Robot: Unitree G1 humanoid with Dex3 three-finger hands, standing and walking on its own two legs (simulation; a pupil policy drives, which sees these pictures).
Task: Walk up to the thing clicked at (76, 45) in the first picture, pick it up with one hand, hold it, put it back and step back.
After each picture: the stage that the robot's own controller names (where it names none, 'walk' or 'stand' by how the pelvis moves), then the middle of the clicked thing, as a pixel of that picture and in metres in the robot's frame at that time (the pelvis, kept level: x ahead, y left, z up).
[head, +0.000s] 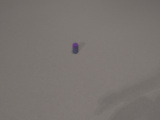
stand; (75, 48) +1.31 +0.11 -0.72
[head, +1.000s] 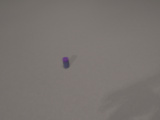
walk; (66, 62) +1.16 +0.30 -0.71
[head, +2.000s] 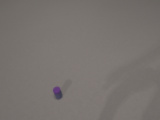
walk; (57, 93) +0.71 +0.33 -0.71
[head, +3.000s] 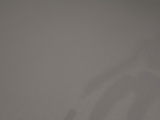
walk; out of the picture +0.46 +0.16 -0.69
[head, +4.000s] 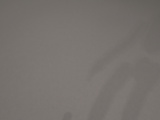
stand; out of the picture +0.38 +0.19 -0.72
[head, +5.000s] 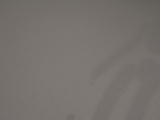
stand; out of the picture +0.37 +0.18 -0.72
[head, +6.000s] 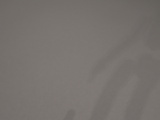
stand; out of the picture +0.38 +0.18 -0.72
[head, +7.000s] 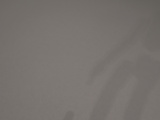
stand; out of the picture +0.38 +0.19 -0.72
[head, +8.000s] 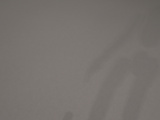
stand; out of the picture +0.36 +0.19 -0.72
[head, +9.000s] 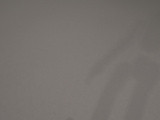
stand; out of the picture +0.35 +0.19 -0.73
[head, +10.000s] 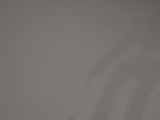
stand; out of the picture +0.35 +0.19 -0.73
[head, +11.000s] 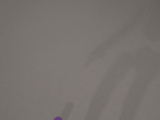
go down; out of the picture +0.38 +0.18 -0.71
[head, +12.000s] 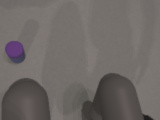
go down; (16, 53) +0.45 +0.22 -0.29
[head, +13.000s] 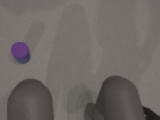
close in; (21, 53) +0.45 +0.22 -0.30
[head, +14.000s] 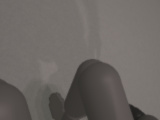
close in; out of the picture +0.44 +0.27 -0.23
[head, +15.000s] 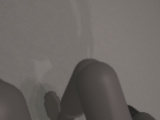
close; out of the picture +0.42 +0.27 -0.23
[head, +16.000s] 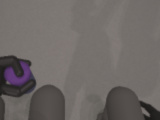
lift; (22, 79) +0.32 +0.22 -0.07
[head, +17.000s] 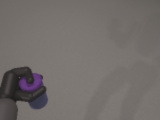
hold; (34, 91) +0.32 +0.17 +0.02
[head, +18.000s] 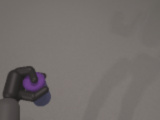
hold; (38, 90) +0.33 +0.17 +0.00
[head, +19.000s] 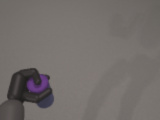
hold; (41, 92) +0.33 +0.16 -0.01
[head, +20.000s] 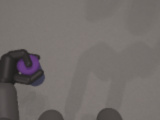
crouch; (32, 71) +0.39 +0.17 -0.08
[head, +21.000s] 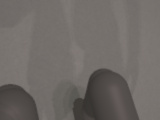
lower; out of the picture +0.46 +0.26 -0.15
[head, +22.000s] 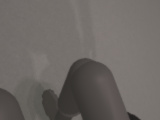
lower; out of the picture +0.43 +0.29 -0.23
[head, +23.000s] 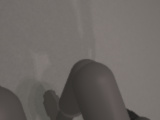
lower; out of the picture +0.43 +0.29 -0.23
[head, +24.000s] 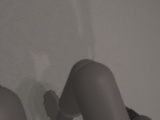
lower; out of the picture +0.43 +0.29 -0.23
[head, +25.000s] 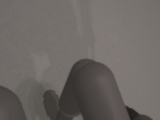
lower; out of the picture +0.43 +0.29 -0.23
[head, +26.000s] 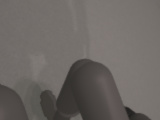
open; out of the picture +0.42 +0.27 -0.24
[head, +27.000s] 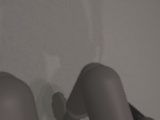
stand; out of the picture +0.42 +0.26 -0.25
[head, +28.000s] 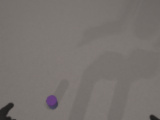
stand; (52, 102) +0.40 +0.17 -0.57
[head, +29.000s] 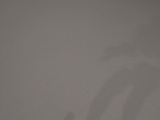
stand; out of the picture +0.38 +0.17 -0.67
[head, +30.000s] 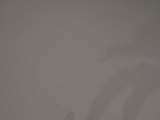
stand; out of the picture +0.38 +0.17 -0.67
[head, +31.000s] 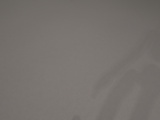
stand; out of the picture +0.41 +0.16 -0.72
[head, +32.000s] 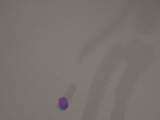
walk; (63, 103) +0.46 +0.13 -0.70
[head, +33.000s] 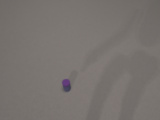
walk; (66, 85) +0.68 +0.18 -0.70
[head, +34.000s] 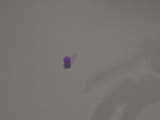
stand; (67, 62) +1.00 +0.15 -0.70
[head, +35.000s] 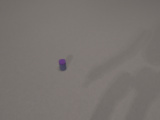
stand; (62, 65) +0.97 +0.21 -0.71
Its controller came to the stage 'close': yes
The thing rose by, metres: 0.70
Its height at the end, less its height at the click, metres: +0.00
